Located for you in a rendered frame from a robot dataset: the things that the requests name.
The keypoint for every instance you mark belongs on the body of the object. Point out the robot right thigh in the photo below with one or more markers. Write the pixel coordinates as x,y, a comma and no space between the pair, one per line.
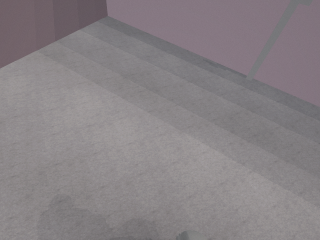
190,235

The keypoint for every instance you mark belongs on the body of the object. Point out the panel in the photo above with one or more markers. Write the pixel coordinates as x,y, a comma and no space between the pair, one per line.
275,34

